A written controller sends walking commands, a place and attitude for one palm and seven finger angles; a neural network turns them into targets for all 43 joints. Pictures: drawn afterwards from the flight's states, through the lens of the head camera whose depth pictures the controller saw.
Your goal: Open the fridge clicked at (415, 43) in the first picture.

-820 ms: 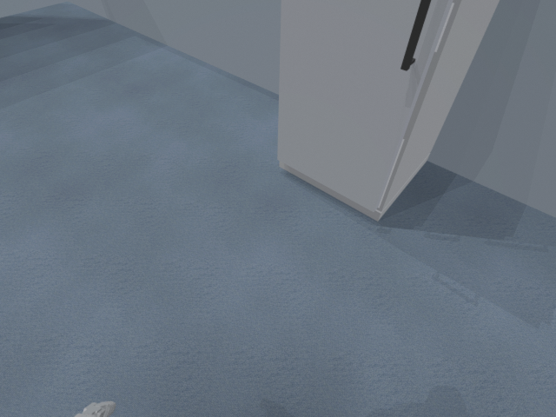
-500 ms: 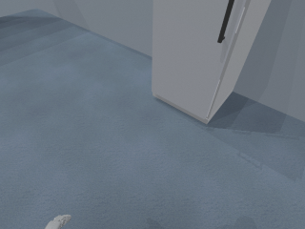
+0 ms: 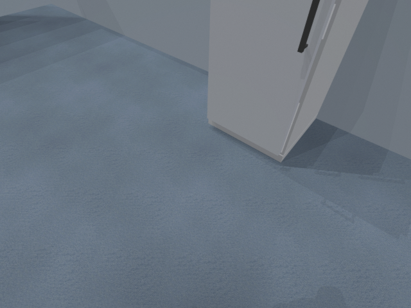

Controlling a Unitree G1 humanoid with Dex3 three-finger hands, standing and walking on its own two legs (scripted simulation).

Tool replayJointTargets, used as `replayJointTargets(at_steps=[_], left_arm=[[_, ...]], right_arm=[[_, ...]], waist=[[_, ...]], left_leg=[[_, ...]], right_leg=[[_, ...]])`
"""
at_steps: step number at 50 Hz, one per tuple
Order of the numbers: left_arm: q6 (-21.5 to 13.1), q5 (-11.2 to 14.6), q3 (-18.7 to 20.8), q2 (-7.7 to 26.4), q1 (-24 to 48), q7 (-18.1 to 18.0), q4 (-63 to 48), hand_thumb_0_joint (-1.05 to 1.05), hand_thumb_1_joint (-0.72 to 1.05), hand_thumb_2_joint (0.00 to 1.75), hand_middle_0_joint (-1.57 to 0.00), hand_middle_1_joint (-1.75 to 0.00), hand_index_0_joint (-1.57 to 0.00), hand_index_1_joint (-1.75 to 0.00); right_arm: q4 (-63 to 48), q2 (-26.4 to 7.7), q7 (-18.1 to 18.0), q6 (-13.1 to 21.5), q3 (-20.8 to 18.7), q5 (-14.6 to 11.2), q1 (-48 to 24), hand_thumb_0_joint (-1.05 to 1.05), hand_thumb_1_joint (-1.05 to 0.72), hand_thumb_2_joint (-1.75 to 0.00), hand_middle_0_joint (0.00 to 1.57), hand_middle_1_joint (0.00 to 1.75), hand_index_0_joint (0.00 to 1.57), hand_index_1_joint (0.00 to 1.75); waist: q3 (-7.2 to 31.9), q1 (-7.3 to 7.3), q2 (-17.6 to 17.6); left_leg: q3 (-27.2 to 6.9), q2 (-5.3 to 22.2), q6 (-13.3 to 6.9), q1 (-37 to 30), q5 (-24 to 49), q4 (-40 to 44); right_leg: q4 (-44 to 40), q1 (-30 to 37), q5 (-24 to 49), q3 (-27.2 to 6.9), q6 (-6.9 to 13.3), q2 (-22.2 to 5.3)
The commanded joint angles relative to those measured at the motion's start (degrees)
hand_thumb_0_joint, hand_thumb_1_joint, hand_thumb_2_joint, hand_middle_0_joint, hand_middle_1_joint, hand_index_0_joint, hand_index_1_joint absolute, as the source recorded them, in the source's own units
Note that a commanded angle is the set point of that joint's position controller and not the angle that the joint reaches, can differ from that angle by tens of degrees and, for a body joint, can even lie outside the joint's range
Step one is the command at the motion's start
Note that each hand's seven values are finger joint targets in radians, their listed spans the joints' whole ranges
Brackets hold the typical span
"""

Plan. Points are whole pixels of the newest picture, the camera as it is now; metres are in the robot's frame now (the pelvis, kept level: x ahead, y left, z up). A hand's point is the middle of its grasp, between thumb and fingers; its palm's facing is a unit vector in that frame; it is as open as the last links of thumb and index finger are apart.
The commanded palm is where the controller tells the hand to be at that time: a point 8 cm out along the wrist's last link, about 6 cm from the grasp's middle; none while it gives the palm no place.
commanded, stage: stand and wait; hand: right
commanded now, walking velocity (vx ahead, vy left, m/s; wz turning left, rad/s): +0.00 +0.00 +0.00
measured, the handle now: (316, 5) +1.12 -0.35 +0.17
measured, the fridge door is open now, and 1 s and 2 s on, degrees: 0 0 0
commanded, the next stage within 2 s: look at it before walking up in 0.02 s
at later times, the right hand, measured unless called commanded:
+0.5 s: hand out of the picture +0.08 -0.25 -0.16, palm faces -0.03 +0.94 -0.33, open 7.4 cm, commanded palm none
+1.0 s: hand out of the picture +0.06 -0.20 -0.18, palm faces -0.09 +0.97 -0.24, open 7.4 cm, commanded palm none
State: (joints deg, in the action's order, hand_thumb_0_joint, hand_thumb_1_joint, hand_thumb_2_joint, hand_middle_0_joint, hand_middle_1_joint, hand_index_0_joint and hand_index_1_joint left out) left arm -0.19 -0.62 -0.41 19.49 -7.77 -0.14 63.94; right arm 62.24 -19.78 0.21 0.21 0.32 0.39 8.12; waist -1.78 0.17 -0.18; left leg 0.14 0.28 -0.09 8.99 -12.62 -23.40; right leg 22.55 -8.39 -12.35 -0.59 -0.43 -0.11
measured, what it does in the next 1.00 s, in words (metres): stands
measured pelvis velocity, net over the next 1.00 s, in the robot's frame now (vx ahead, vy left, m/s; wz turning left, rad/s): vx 0.03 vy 0.01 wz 0.13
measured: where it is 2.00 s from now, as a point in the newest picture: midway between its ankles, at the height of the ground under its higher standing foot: (194, 282)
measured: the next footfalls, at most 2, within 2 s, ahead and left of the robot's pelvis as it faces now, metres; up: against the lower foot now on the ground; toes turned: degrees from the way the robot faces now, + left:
right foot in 1.46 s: +0.37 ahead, -0.07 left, +0.00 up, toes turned +10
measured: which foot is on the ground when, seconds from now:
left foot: down 0.00-1.00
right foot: down 0.00-1.00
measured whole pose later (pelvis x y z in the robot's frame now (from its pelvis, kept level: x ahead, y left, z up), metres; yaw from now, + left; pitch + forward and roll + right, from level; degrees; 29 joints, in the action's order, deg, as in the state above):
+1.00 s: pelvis +0.03 +0.01 -0.01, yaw +8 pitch -1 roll -1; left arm -0.7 -1.2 1.0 14.3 -13.4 -0.2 60.9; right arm 60.0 -14.3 2.2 -1.6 -1.7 1.2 18.2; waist -0.3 -1.2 0.3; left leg 1.2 -0.3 -0.8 15.8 -24.9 -38.6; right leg 29.5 -8.0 -20.4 6.1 -1.0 -3.2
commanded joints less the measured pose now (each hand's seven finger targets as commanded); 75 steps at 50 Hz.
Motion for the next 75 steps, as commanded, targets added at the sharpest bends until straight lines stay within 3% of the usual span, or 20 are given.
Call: replayJointTargets(at_steps=[1,36,39,43,45,46,48,50,51,52,53,56,60,67,69,71,72,73,74,75], left_arm=[[-1.62,0.00,2.35,11.52,3.81,-0.51,-3.86,0.00,0.90,0.90,-0.20,-0.30,-0.20,-0.30],[-1.78,0.19,2.29,11.75,4.50,-0.62,-3.67,0.00,0.90,0.90,-0.20,-0.30,-0.20,-0.30],[-0.45,-0.47,0.99,4.74,-0.63,-0.40,-2.08,0.00,0.90,0.90,-0.20,-0.30,-0.20,-0.30],[0.03,-0.81,2.97,7.63,-3.01,-0.47,-4.48,0.00,0.90,0.90,-0.20,-0.30,-0.20,-0.30],[-0.54,-0.60,4.25,9.52,-4.94,-0.64,-5.31,0.00,0.90,0.90,-0.20,-0.30,-0.20,-0.30],[-1.10,-0.50,4.73,9.40,-5.85,-0.72,-5.68,0.00,0.90,0.90,-0.20,-0.30,-0.20,-0.30],[-1.83,-0.68,4.80,7.69,-5.82,-0.82,-6.18,0.00,0.90,0.90,-0.20,-0.30,-0.20,-0.30],[-1.82,-0.64,4.48,5.92,-2.62,-0.78,-6.93,0.00,0.90,0.90,-0.20,-0.30,-0.20,-0.30],[-1.77,-0.11,3.81,2.05,-1.74,-0.49,-8.58,0.00,0.90,0.90,-0.20,-0.30,-0.20,-0.30],[-2.53,-0.16,2.88,-0.62,3.10,0.13,-12.36,0.00,0.90,0.90,-0.20,-0.30,-0.20,-0.30],[-2.82,-0.37,3.43,1.38,5.15,0.02,-12.88,0.00,0.90,0.90,-0.20,-0.30,-0.20,-0.30],[-2.69,-0.81,3.78,-1.04,3.52,0.56,-11.08,0.00,0.90,0.90,-0.20,-0.30,-0.20,-0.30],[-1.77,-0.53,4.12,-3.98,0.97,1.13,-10.45,0.00,0.90,0.90,-0.20,-0.30,-0.20,-0.30],[-2.72,-0.21,4.00,-5.91,7.86,1.79,-13.99,0.00,0.90,0.90,-0.20,-0.30,-0.20,-0.30],[-3.25,0.01,4.26,-5.29,4.98,1.57,-13.69,0.00,0.90,0.90,-0.20,-0.30,-0.20,-0.30],[-3.98,-0.41,4.91,-2.82,-6.45,0.30,-9.84,0.00,0.90,0.90,-0.20,-0.30,-0.20,-0.30],[-4.28,-0.94,6.03,1.91,-15.70,-0.63,-7.40,0.00,0.90,0.90,-0.20,-0.30,-0.20,-0.30],[-4.42,-1.53,7.28,8.21,-21.90,-0.85,-6.09,0.00,0.90,0.90,-0.20,-0.30,-0.20,-0.30],[-3.53,-0.78,6.66,7.62,-20.84,-0.67,-6.99,0.00,0.90,0.90,-0.20,-0.30,-0.20,-0.30],[-3.88,-0.85,6.12,4.18,-15.89,-0.91,-7.58,0.00,0.90,0.90,-0.20,-0.30,-0.20,-0.30]], right_arm=[[-3.90,-11.58,-0.76,1.17,-2.32,0.21,-2.87,0.00,-0.90,-0.90,0.20,0.30,0.20,0.30],[-3.40,-11.65,-0.81,1.42,-2.25,0.25,-2.43,0.00,-0.90,-0.90,0.20,0.30,0.20,0.30],[-1.95,-4.54,-0.73,-0.49,-0.97,0.47,2.51,0.00,-0.90,-0.90,0.20,0.30,0.20,0.30],[-5.26,-4.24,0.85,-1.44,-2.45,1.01,4.52,0.00,-0.90,-0.90,0.20,0.30,0.20,0.30],[-6.81,-1.86,1.40,-0.92,-2.92,1.05,5.67,0.00,-0.90,-0.90,0.20,0.30,0.20,0.30],[-7.95,-0.62,1.66,-0.63,-3.19,1.05,4.75,0.00,-0.90,-0.90,0.20,0.30,0.20,0.30],[-9.16,0.62,2.07,0.11,-3.67,1.04,4.54,0.00,-0.90,-0.90,0.20,0.30,0.20,0.30],[-6.26,1.73,2.08,0.70,-4.16,1.25,14.05,0.00,-0.90,-0.90,0.20,0.30,0.20,0.30],[-4.07,-2.89,1.41,1.71,-5.07,1.62,21.21,0.00,-0.90,-0.90,0.20,0.30,0.20,0.30],[-2.81,-7.57,0.32,2.26,-5.96,0.95,27.10,0.00,-0.90,-0.90,0.20,0.30,0.20,0.30],[-3.00,-6.00,-0.52,2.47,-5.56,0.41,27.31,0.00,-0.90,-0.90,0.20,0.30,0.20,0.30],[-4.51,-0.93,-0.89,3.05,-4.41,1.06,19.90,0.00,-0.90,-0.90,0.20,0.30,0.20,0.30],[-3.81,0.48,-0.93,4.01,-4.29,1.06,20.08,0.00,-0.90,-0.90,0.20,0.30,0.20,0.30],[-2.17,1.39,-1.45,3.80,-4.59,1.33,21.25,0.00,-0.90,-0.90,0.20,0.30,0.20,0.30],[-2.40,0.31,-1.54,3.61,-5.13,1.48,19.11,0.00,-0.90,-0.90,0.20,0.30,0.20,0.30],[-2.92,0.51,-1.40,3.56,-5.55,0.94,17.38,0.00,-0.90,-0.90,0.20,0.30,0.20,0.30],[-3.58,2.56,-0.90,3.46,-5.51,0.40,18.31,0.00,-0.90,-0.90,0.20,0.30,0.20,0.30],[-4.77,6.12,-0.05,3.31,-5.17,-0.16,20.62,0.00,-0.90,-0.90,0.20,0.30,0.20,0.30],[-6.86,5.14,-0.06,3.45,-4.85,0.36,16.66,0.00,-0.90,-0.90,0.20,0.30,0.20,0.30],[-7.07,5.82,-0.07,3.15,-4.87,0.69,12.89,0.00,-0.90,-0.90,0.20,0.30,0.20,0.30]], waist=[[2.63,-0.50,-0.16],[3.85,-0.44,0.37],[2.56,-0.42,0.23],[-6.33,-0.02,4.19],[-5.54,0.44,8.53],[-4.34,0.80,10.03],[-4.24,0.25,8.73],[-1.72,-4.58,4.24],[-0.24,-7.01,-10.59],[-1.08,-8.61,-20.82],[-1.36,-8.42,-12.19],[-5.15,-3.23,-3.82],[-3.22,-1.32,-5.21],[-4.74,-3.18,-7.55],[-3.07,-1.65,-8.47],[1.70,3.31,-4.34],[8.27,6.56,3.22],[13.64,6.64,19.90],[10.14,6.31,13.57],[5.56,5.24,12.10]], left_leg=[[-6.31,6.66,-1.71,0.20,2.61,4.96],[-5.75,6.76,-1.43,-1.89,9.25,5.22],[-6.45,5.07,-0.91,1.85,-5.34,4.14],[-6.10,0.36,-1.77,13.46,-18.53,-2.89],[-0.66,-2.37,-1.16,16.67,-13.44,-14.86],[1.04,-1.02,-0.67,17.81,-13.23,-19.34],[1.54,1.56,-0.42,15.93,-15.16,-17.65],[3.58,0.04,-1.11,0.91,-7.38,-7.17],[-12.91,8.93,-4.65,-10.10,-10.18,3.88],[-35.19,21.23,-10.97,-13.82,-5.97,12.40],[-36.52,21.17,-13.71,-11.34,-7.04,12.81],[-25.97,17.10,-13.07,-3.90,-3.35,11.72],[-16.14,12.47,-10.83,-2.46,7.89,11.50],[-13.54,10.86,-8.89,-2.48,13.30,9.62],[-13.56,11.31,-8.52,-1.81,15.18,6.81],[-10.48,6.82,-6.33,3.04,22.92,-6.99],[-7.47,3.17,-4.56,11.03,15.32,-20.59],[0.40,-4.14,-1.75,23.50,-17.81,-41.47],[-2.27,-1.71,-2.66,25.81,-20.72,-49.72],[-2.53,0.53,-2.54,28.93,-16.35,-55.05]], right_leg=[[-4.03,-0.80,5.03,-5.34,2.18,-6.14],[-4.66,1.56,9.82,-5.15,1.98,-6.67],[-2.98,1.37,-3.96,-2.71,1.05,-6.64],[-6.86,-3.45,-26.02,-7.06,4.07,-10.39],[-9.65,-1.60,-28.27,-12.53,7.64,-16.77],[-10.34,0.07,-23.67,-13.45,9.51,-19.55],[-6.59,-0.27,-11.69,-8.73,9.50,-19.78],[7.40,-8.42,-8.05,0.05,5.37,-14.73],[26.75,-21.05,-11.66,7.83,1.13,-7.56],[39.97,-34.78,-22.77,8.68,-0.83,-2.30],[43.03,-35.36,-18.23,1.49,-0.20,-4.89],[43.06,-33.34,-8.57,1.19,-1.49,-7.85],[37.51,-29.95,-1.66,3.75,-2.74,-7.06],[21.48,-24.16,1.20,5.91,-1.78,-5.20],[16.20,-16.67,-0.61,5.95,-0.82,-4.26],[7.38,1.58,2.15,6.88,0.19,-2.28],[5.57,16.39,-0.06,-1.02,2.32,-9.85],[-1.83,24.18,-2.92,-23.81,8.32,-27.78],[-7.38,15.61,-12.70,-28.92,11.70,-30.89],[-10.82,8.93,-20.19,-27.14,10.92,-29.88]])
